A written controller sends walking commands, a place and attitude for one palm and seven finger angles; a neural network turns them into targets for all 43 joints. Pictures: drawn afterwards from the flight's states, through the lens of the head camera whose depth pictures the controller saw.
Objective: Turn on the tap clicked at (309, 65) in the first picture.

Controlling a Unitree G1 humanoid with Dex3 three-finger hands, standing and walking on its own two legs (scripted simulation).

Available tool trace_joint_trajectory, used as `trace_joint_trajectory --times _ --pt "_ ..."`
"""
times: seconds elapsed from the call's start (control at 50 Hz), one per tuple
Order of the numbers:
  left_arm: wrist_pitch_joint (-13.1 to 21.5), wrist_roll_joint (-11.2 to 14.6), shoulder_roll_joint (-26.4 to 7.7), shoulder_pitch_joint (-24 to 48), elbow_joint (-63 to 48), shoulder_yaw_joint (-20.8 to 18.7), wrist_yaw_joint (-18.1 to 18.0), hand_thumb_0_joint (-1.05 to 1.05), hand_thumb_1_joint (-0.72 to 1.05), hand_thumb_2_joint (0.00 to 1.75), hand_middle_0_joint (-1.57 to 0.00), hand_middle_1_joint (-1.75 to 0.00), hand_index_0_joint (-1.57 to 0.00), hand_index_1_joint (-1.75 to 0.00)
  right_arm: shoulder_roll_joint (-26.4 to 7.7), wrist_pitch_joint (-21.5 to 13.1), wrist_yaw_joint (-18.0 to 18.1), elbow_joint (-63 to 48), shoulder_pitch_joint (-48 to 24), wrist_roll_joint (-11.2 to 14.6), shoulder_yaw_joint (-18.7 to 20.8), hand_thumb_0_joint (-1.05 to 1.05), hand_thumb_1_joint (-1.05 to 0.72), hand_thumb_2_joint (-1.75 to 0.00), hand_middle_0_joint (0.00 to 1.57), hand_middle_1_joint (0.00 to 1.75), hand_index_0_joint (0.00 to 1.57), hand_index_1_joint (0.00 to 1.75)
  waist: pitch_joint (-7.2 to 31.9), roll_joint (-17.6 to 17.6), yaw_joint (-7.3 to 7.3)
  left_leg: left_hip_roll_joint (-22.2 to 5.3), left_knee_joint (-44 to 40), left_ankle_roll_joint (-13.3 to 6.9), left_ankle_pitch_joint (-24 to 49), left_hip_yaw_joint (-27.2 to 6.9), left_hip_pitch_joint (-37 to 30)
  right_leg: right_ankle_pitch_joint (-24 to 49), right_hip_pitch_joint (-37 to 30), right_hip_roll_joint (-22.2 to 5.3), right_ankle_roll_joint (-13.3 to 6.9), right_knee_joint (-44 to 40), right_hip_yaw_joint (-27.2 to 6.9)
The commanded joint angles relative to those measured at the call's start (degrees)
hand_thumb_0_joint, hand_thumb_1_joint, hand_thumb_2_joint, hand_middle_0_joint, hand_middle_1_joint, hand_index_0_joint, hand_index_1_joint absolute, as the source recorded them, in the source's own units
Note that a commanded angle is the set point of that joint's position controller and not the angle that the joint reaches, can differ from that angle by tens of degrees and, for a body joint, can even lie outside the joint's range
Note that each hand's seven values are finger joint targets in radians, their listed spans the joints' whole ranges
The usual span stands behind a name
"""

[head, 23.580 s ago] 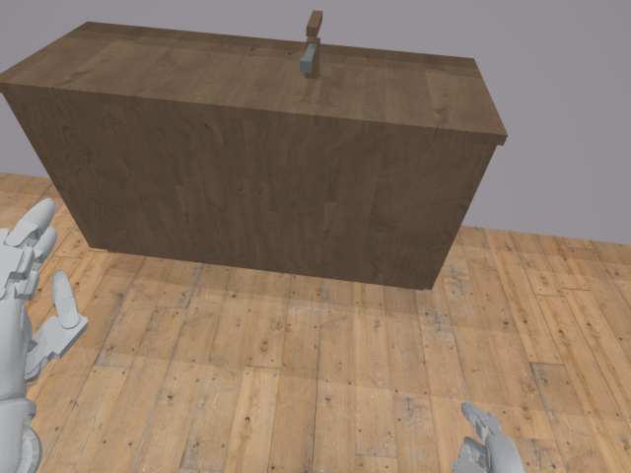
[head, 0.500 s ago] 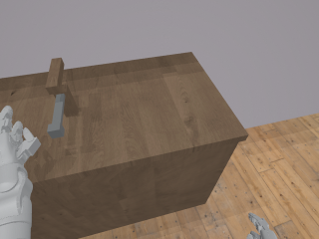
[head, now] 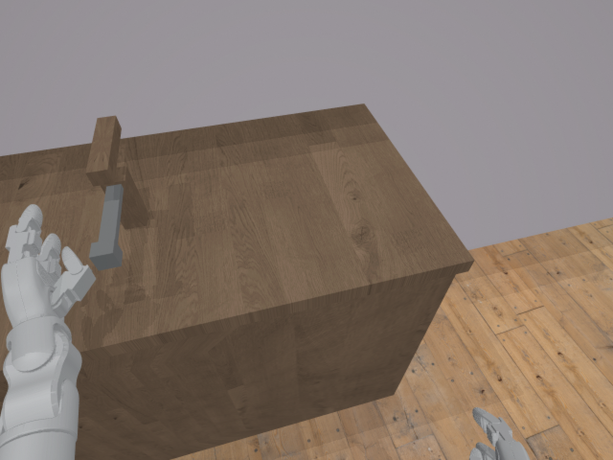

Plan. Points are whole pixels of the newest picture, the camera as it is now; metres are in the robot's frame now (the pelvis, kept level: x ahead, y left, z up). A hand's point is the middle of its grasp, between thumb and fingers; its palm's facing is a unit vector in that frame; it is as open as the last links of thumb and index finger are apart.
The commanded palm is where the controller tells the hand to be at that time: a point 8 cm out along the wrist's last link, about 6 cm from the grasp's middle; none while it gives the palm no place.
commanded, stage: push the lever round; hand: left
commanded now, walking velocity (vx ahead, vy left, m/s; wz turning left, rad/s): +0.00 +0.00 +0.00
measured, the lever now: (106, 254) +0.33 +0.29 +0.10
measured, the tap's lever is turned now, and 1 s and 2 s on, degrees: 0 27 52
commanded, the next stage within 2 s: none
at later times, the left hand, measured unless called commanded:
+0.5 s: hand (113, 271) +0.31 +0.27 +0.10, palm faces +0.57 -0.82 -0.04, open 7.7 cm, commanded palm +0.27 +0.29 +0.09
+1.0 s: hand (162, 253) +0.34 +0.22 +0.10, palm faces +0.66 -0.75 -0.06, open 7.7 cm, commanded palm +0.29 +0.24 +0.09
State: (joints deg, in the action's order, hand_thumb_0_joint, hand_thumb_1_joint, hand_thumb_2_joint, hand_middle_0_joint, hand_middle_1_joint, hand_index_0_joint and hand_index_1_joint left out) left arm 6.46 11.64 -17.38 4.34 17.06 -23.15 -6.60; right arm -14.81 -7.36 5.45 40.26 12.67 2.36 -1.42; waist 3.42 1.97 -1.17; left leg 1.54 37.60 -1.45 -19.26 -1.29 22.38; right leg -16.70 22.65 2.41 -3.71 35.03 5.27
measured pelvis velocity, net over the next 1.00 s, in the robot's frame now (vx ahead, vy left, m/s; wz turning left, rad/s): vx -0.01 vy -0.01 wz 0.01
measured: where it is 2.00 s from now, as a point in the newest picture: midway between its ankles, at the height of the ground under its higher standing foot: outside the picture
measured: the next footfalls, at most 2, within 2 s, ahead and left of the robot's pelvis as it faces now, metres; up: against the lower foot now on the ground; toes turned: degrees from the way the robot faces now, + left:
none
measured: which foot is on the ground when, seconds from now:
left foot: down 0.00-1.00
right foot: down 0.00-1.00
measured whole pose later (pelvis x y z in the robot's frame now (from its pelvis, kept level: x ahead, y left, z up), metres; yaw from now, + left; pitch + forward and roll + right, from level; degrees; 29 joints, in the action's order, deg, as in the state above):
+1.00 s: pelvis -0.01 -0.01 +0.00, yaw +1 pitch +3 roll +0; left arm 0.7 4.0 -6.9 11.8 16.1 -11.6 -30.1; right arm -13.4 -1.8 4.2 40.8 9.1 0.3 -1.3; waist 3.6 2.0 -0.7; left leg 1.4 37.0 -0.4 -18.5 -2.1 22.0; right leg -16.7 22.5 2.5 -4.7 35.3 6.0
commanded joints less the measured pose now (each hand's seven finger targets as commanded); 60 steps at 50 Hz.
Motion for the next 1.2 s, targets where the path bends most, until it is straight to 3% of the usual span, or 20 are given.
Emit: trace_joint_trajectory --times 0.0,0.04,0.12,0.18,0.2,0.28,0.4,0.56,0.6,0.7,0.72,0.8,0.82,0.86,0.9,0.96,1.0,1.06,1.1,1.18 --pt "3.58 -0.47 -14.4 14.44 -13.06 -3.35 -0.95 0.0 0.9 0.9 -0.15 -0.15 -0.15 -0.15 -7.56 -2.71 0.72 -8.06 -4.82 0.25 3.0 0.0 -0.9 -0.9 0.2 0.3 0.2 0.3 10.66 1.77 0.28 -0.47 -5.69 -0.15 10.86 -2.19 -1.91 9.82 -7.17 -2.2 1.99 -5.06 -4.61" --pt "3.49 -0.64 -12.13 15.98 -13.9 -0.66 -1.27 0.0 0.9 0.9 -0.15 -0.15 -0.15 -0.15 -7.46 -2.94 0.62 -8.29 -4.9 0.16 2.93 0.0 -0.9 -0.9 0.2 0.3 0.2 0.3 11.1 2.3 0.61 -0.47 -5.86 0.18 10.97 -2.35 -2.76 9.54 -6.56 -2.13 1.94 -5.01 -4.44" --pt "3.86 -1.24 -12.02 13.81 -15.38 -1.19 -2.65 0.0 0.9 0.9 -0.15 -0.15 -0.15 -0.15 -7.3 -2.82 0.23 -8.34 -4.53 -0.18 3.07 0.0 -0.9 -0.9 0.2 0.3 0.2 0.3 13.06 1.78 -0.03 -0.47 -5.78 0.7 13.76 -2.51 -3.72 11.78 -7.94 -2.04 1.83 -4.27 -4.05" --pt "3.43 -1.18 -10.63 12.62 -15.16 0.01 -2.97 0.0 0.9 0.9 -0.15 -0.15 -0.15 -0.15 -7.28 -2.76 0.05 -8.53 -4.92 -0.18 3.1 0.0 -0.9 -0.9 0.2 0.3 0.2 0.3 11.94 1.25 0.08 -0.46 -5.56 0.6 13.5 -1.99 -3.11 12.1 -7.69 -2.09 1.96 -4.63 -4.3" --pt "3.53 -1.55 -12.68 13.2 -14.98 -2.05 -3.53 0.0 0.9 0.9 -0.15 -0.15 -0.15 -0.15 -7.24 -2.54 0.15 -8.11 -4.91 -0.1 3.07 0.0 -0.9 -0.9 0.2 0.3 0.2 0.3 11.36 1.28 0.05 -0.59 -5.66 0.54 13.13 -2.18 -2.73 11.71 -7.79 -2.15 1.91 -4.71 -4.36" --pt "3.17 -1.37 -8.53 14.93 -16.33 1.67 -4.45 0.0 0.9 0.9 -0.15 -0.15 -0.15 -0.15 -6.93 -2.47 0.08 -8.63 -5.82 -0.16 2.91 0.0 -0.9 -0.9 0.2 0.3 0.2 0.3 10.32 0.58 0.61 -0.5 -5.86 0.61 11.77 -2.15 -2.73 10.38 -6.85 -2.16 2.03 -5.18 -4.32" --pt "3.01 -3.27 -7.36 14.78 -16.87 2.48 -8.16 0.0 0.9 0.9 -0.15 -0.15 -0.15 -0.15 -6.74 -2.32 -0.18 -8.21 -6.24 -0.59 2.97 0.0 -0.9 -0.9 0.2 0.3 0.2 0.3 11.12 1.69 0.2 -0.57 -5.64 1.1 12.05 -2.77 -3.21 9.53 -6.44 -2.18 1.74 -4.64 -4.12" --pt "1.72 -5.2 -1.63 21.48 -17.26 9.42 -13.02 0.0 0.9 0.9 -0.15 -0.15 -0.15 -0.15 -6.46 -1.5 -0.27 -7.95 -7.76 -1.01 2.66 0.0 -0.9 -0.9 0.2 0.3 0.2 0.3 10.64 -0.04 1.81 -0.65 -5.83 1.02 7.92 -3.29 -3.45 5.45 -4.47 -2.46 1.97 -5.44 -4.24" --pt "1.24 -5.61 -3.37 21.81 -16.58 7.07 -14.72 0.0 0.9 0.9 -0.15 -0.15 -0.15 -0.15 -6.46 -0.96 -0.09 -7.78 -8.15 -1.15 2.61 0.0 -0.9 -0.9 0.2 0.3 0.2 0.3 10.88 -0.49 1.17 -0.56 -6.01 0.81 7.55 -3.22 -3.06 5.14 -5.2 -2.57 2.01 -5.7 -4.42" --pt "-0.23 -7.35 -2.55 22.04 -16.16 7.43 -18.28 0.0 0.9 0.9 -0.15 -0.15 -0.15 -0.15 -6.02 0.52 -0.42 -7.99 -8.59 -1.6 2.7 0.0 -0.9 -0.9 0.2 0.3 0.2 0.3 13.36 -0.1 0.47 -0.42 -5.55 0.94 10.43 -2.74 -3.16 7.98 -7.22 -2.8 1.98 -5.1 -4.57" --pt "-0.26 -7.68 -0.24 23.61 -16.77 9.95 -18.69 0.0 0.9 0.9 -0.15 -0.15 -0.15 -0.15 -5.67 0.79 -0.64 -8.08 -8.59 -1.68 2.55 0.0 -0.9 -0.9 0.2 0.3 0.2 0.3 13.57 0.41 1.16 -0.43 -5.36 1.19 11.5 -2.75 -3.77 9.02 -7.04 -2.92 1.95 -4.79 -4.39" --pt "-1.57 -8.39 -0.95 21.69 -15.21 8.26 -21.31 0.0 0.9 0.9 -0.15 -0.15 -0.15 -0.15 -5.8 1.89 -0.81 -7.95 -8.77 -1.92 2.87 0.0 -0.9 -0.9 0.2 0.3 0.2 0.3 13.52 -1.17 0.57 -0.49 -5.01 0.79 12.22 -2.46 -2.85 10.18 -8.13 -2.89 2.04 -5.14 -4.68" --pt "-1.83 -8.46 1.86 23.82 -15.1 11.23 -21.53 0.0 0.9 0.9 -0.15 -0.15 -0.15 -0.15 -5.45 2.14 -0.9 -8.2 -9.09 -1.86 2.64 0.0 -0.9 -0.9 0.2 0.3 0.2 0.3 12.77 -1.79 1.41 -0.47 -5.02 0.56 11.27 -2.3 -2.73 9.57 -7.51 -3.09 2.29 -5.36 -4.72" --pt "-1.93 -8.69 2.45 26.73 -14.93 12.22 -22.36 0.0 0.9 0.9 -0.15 -0.15 -0.15 -0.15 -5.45 2.31 -0.76 -8.01 -9.48 -1.91 2.66 0.0 -0.9 -0.9 0.2 0.3 0.2 0.3 11.6 -2.11 2.0 -0.54 -5.1 0.32 9.75 -2.19 -2.45 8.15 -6.99 -3.2 2.34 -6.14 -5.17" --pt "-2.07 -9.14 0.48 25.48 -14.07 9.55 -23.6 0.0 0.9 0.9 -0.15 -0.15 -0.15 -0.15 -5.56 2.58 -0.64 -7.81 -9.53 -2.02 2.83 0.0 -0.9 -0.9 0.2 0.3 0.2 0.3 11.83 -1.59 0.97 -0.42 -5.34 0.18 9.31 -2.26 -2.18 7.39 -7.45 -3.13 2.19 -6.36 -5.34" --pt "-2.28 -9.55 2.39 27.21 -13.93 11.44 -24.85 0.0 0.9 0.9 -0.15 -0.15 -0.15 -0.15 -5.2 3.06 -0.77 -7.86 -9.71 -2.24 2.87 0.0 -0.9 -0.9 0.2 0.3 0.2 0.3 13.19 -2.12 1.57 -0.3 -4.88 0.0 9.54 -1.7 -2.35 8.15 -8.12 -3.46 2.41 -6.54 -5.75" --pt "-2.5 -9.98 0.8 25.68 -13.8 9.19 -25.84 0.0 0.9 0.9 -0.15 -0.15 -0.15 -0.15 -5.33 3.41 -0.72 -7.59 -9.52 -2.34 3.17 0.0 -0.9 -0.9 0.2 0.3 0.2 0.3 14.2 -1.84 0.72 -0.32 -4.93 0.06 10.84 -1.78 -2.22 9.76 -9.31 -3.48 2.31 -6.18 -5.75" --pt "-2.74 -10.17 3.64 27.52 -13.81 11.99 -26.66 0.0 0.9 0.9 -0.15 -0.15 -0.15 -0.15 -4.87 3.75 -0.91 -7.8 -9.83 -2.35 3.23 0.0 -0.9 -0.9 0.2 0.3 0.2 0.3 14.46 -2.06 1.36 -0.32 -4.59 0.02 11.33 -1.26 -2.31 11.25 -9.78 -3.87 2.52 -6.37 -6.2" --pt "-2.88 -10.61 3.15 26.1 -13.9 10.82 -27.53 0.0 0.9 0.9 -0.15 -0.15 -0.15 -0.15 -5.01 3.9 -0.96 -7.61 -9.87 -2.45 3.52 0.0 -0.9 -0.9 0.2 0.3 0.2 0.3 14.69 -0.68 0.75 -0.33 -4.72 0.06 12.08 -1.26 -2.89 11.69 -9.83 -3.75 2.33 -6.24 -5.92" --pt "-3.17 -10.77 5.38 27.63 -13.43 13.04 -28.92 0.0 0.9 0.9 -0.15 -0.15 -0.15 -0.15 -4.85 3.96 -1.19 -7.51 -10.04 -2.66 3.48 0.0 -0.9 -0.9 0.2 0.3 0.2 0.3 14.19 -3.67 1.67 -0.36 -4.41 -0.13 11.57 -1.02 -2.21 12.12 -9.86 -4.16 2.84 -6.8 -6.32"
